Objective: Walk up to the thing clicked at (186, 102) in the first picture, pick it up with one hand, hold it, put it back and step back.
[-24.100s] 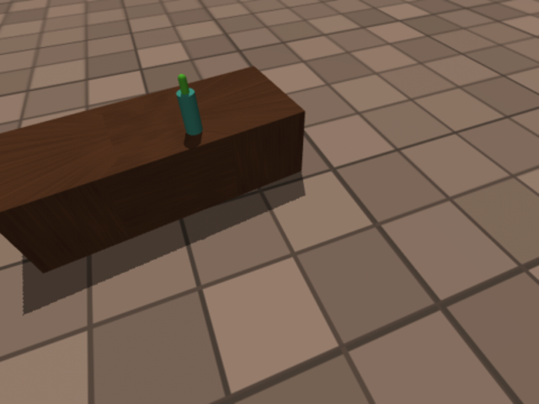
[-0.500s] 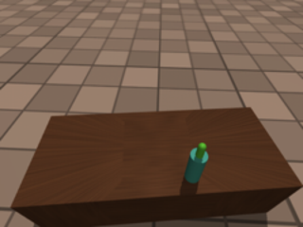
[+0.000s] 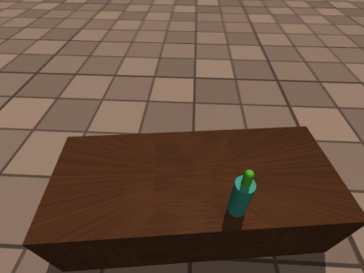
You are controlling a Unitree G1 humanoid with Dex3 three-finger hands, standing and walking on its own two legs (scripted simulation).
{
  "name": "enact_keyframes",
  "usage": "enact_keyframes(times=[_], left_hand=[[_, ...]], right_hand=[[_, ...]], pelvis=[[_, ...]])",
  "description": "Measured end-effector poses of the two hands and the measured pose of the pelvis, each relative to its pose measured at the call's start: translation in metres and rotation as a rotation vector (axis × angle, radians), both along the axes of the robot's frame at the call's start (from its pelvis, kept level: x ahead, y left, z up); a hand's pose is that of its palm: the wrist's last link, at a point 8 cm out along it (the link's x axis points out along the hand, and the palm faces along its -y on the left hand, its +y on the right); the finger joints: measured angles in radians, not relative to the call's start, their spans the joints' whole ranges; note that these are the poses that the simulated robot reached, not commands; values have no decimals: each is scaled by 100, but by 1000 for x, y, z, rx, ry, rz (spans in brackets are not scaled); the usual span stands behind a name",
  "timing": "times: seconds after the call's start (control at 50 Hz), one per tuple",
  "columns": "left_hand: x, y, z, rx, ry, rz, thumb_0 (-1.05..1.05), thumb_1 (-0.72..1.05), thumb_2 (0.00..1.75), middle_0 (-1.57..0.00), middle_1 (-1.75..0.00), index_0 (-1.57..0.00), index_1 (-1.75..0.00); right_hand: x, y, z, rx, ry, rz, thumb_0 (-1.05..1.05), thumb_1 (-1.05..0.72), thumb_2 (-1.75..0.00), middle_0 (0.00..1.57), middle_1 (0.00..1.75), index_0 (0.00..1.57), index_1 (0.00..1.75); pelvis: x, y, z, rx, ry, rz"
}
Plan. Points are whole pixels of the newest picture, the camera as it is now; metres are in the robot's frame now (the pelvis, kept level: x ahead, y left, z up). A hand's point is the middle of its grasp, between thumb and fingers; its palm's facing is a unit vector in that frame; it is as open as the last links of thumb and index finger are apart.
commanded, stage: home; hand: right
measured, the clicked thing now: (242, 192) +0.46 -0.20 -0.26
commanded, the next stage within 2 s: stand in 0.54 s
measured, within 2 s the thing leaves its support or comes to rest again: neither
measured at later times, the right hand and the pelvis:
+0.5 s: hand out of the picture +0.08 -0.25 -0.15, palm faces -0.01 +0.93 -0.37, open 17.5 cm; pelvis +0.01 +0.01 +0.00, yaw +0 degrees
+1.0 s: hand out of the picture +0.09 -0.25 -0.15, palm faces -0.02 +0.93 -0.36, open 11.6 cm; pelvis +0.01 +0.01 +0.00, yaw +1 degrees
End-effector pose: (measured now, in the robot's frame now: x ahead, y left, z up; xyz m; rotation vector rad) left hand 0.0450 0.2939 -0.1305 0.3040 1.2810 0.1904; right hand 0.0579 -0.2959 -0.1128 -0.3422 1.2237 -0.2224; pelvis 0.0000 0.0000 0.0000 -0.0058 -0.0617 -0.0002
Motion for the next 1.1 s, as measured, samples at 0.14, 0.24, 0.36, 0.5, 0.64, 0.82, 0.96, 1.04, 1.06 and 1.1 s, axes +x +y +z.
enact_keyframes(times=[0.14, 0.24, 0.36, 0.5, 0.64, 0.82, 0.96, 1.04, 1.06, 1.1], left_hand=[[2, 3, 1, 1, 0, 0, 1, 90, 90, -20, -31, -20, -30], [6, 4, 0, -2, -4, -2, 1, 90, 90, -20, -31, -20, -30], [9, 4, 0, -7, -5, -5, 1, 90, 90, -20, -31, -20, -30], [15, 5, 1, -7, -10, -4, 1, 90, 90, -20, -31, -20, -30], [20, 7, 3, -3, -19, -3, 1, 90, 90, -20, -30, -20, -30], [22, 8, 4, 1, -24, -3, 1, 90, 90, -20, -30, -20, -30], [22, 8, 5, 0, -24, 2, 1, 90, 89, -20, -30, -20, -30], [22, 8, 5, 1, -23, 4, 1, 90, 89, -20, -30, -20, -30], [22, 8, 5, 1, -23, 4, 1, 90, 89, -20, -30, -20, -30], [22, 8, 5, 1, -23, 6, 1, 90, 89, -20, -30, -20, -30]], right_hand=[[6, 3, 0, 4, -3, 0, 0, 55, -4, 5, 5, 5, 5], [9, 4, 1, 3, -7, -2, 0, 55, -4, 5, 5, 5, 4], [11, 4, 2, 4, -4, -6, 0, 55, -4, 5, 5, 5, 4], [12, 5, 2, 4, 3, -7, 0, 56, -4, 5, 5, 5, 4], [16, 6, 1, 6, 1, -6, 0, 56, -4, 5, 5, 5, 4], [21, 6, 1, 10, -7, -3, 0, 37, -23, 14, 17, 13, 17], [22, 6, 1, 11, -2, 2, 0, -7, -62, 18, 26, 18, 26], [23, 6, 1, 13, -2, 3, 0, -36, -76, 19, 28, 19, 28], [24, 6, 1, 13, -2, 4, 0, -43, -79, 19, 28, 19, 28], [24, 6, 0, 14, -1, 5, 0, -56, -82, 20, 29, 20, 29]], pelvis=[[1, 3, 0, 1, 3, 1], [2, 5, 1, 2, 4, 1], [4, 6, 1, 3, 6, 2], [7, 7, 1, 4, 9, 5], [9, 8, 1, 4, 8, 6], [10, 8, 2, 3, 9, 8], [11, 8, 2, 4, 12, 12], [12, 8, 2, 4, 12, 13], [12, 8, 2, 4, 12, 14], [12, 7, 2, 5, 13, 15]])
